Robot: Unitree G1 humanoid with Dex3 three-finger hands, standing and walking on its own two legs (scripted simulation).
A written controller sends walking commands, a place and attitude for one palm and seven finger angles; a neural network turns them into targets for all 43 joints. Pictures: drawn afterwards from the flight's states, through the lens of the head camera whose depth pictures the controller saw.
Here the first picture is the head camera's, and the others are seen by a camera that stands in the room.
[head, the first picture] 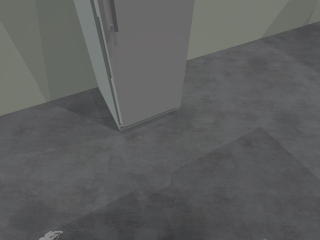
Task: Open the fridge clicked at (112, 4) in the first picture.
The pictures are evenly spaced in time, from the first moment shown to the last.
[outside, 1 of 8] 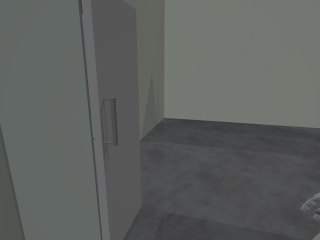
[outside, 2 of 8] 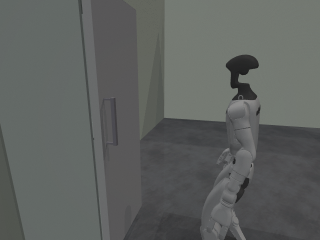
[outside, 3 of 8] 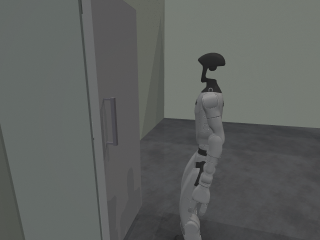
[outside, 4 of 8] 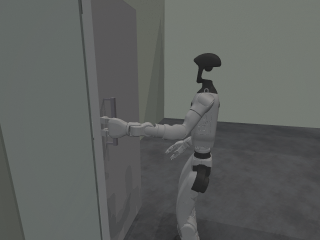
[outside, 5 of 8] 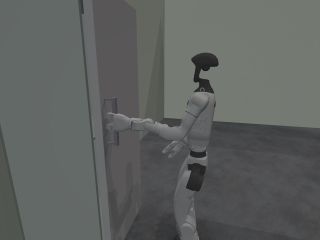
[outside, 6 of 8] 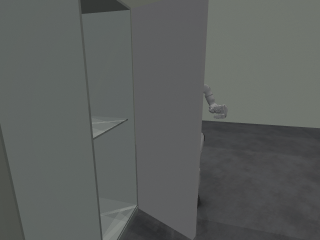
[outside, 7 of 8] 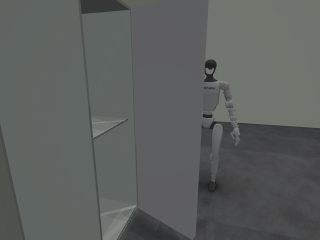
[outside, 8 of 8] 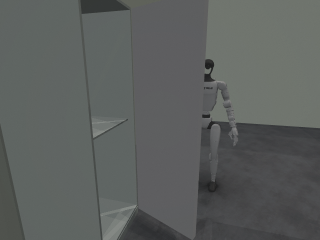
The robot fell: no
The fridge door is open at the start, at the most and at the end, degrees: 0 75 68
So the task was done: yes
